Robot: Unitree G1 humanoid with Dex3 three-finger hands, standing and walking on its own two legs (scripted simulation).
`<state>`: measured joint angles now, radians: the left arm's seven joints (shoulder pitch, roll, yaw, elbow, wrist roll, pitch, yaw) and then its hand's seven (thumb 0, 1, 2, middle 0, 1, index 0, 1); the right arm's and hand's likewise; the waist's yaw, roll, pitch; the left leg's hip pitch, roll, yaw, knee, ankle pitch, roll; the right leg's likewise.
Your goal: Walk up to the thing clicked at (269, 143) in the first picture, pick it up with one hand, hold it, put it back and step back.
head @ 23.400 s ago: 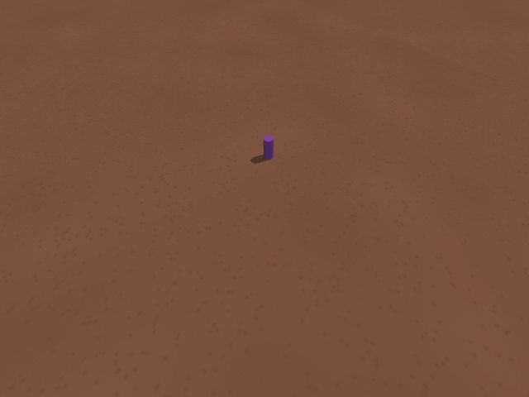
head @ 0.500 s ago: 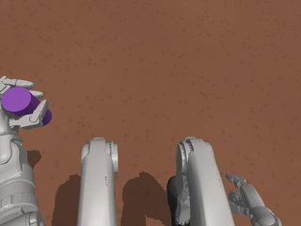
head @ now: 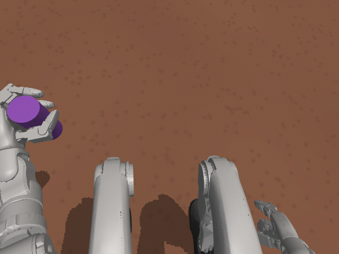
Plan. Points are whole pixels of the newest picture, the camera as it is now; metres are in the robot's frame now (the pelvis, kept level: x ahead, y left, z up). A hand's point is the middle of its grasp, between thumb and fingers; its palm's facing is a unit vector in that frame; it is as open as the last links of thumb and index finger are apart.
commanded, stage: lift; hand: left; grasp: from the side
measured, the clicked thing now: (39, 120) +0.40 +0.30 -0.05
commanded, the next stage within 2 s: none
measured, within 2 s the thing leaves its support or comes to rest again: neither
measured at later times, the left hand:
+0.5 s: hand (15, 105) +0.38 +0.28 +0.07, palm faces +0.30 -0.95 -0.01, open 7.4 cm
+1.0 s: hand out of the picture +0.38 +0.26 +0.24, palm faces +0.33 -0.94 -0.03, open 7.4 cm
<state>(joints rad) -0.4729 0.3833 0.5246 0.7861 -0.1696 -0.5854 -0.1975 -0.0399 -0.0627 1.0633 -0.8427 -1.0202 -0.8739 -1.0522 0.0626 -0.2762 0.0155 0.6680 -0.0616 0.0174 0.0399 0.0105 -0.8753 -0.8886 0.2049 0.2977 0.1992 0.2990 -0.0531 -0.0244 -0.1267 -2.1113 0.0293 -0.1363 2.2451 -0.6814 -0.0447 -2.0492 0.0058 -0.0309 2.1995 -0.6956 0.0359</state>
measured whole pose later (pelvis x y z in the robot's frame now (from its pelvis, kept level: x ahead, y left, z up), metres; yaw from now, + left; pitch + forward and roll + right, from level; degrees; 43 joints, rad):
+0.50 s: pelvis +0.01 +0.00 +0.07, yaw +1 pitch +32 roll -5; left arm -0.31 0.31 0.43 0.46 -0.22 -0.43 -0.16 -0.04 -0.07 1.07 -0.85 -1.01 -0.88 -1.05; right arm 0.08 -0.25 0.00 0.61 0.00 0.01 0.00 0.01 -0.89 -0.89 0.21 0.30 0.20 0.30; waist -0.03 0.00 -0.17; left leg -1.93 0.04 -0.12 2.04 -0.67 -0.03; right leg -1.87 0.00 -0.03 1.99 -0.68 0.04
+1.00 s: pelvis +0.04 +0.01 +0.21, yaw +3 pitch +25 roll -4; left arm -0.10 0.25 0.28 0.22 -0.18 -0.27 0.01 -0.04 -0.06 1.06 -0.84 -1.02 -0.88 -1.05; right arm 0.15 -0.22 0.00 0.58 0.03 -0.02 -0.05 0.01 -0.88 -0.89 0.21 0.30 0.20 0.30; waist -0.03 0.02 -0.18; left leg -1.37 0.05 -0.08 1.56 -0.62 -0.02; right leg -1.30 -0.02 -0.04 1.49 -0.63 0.04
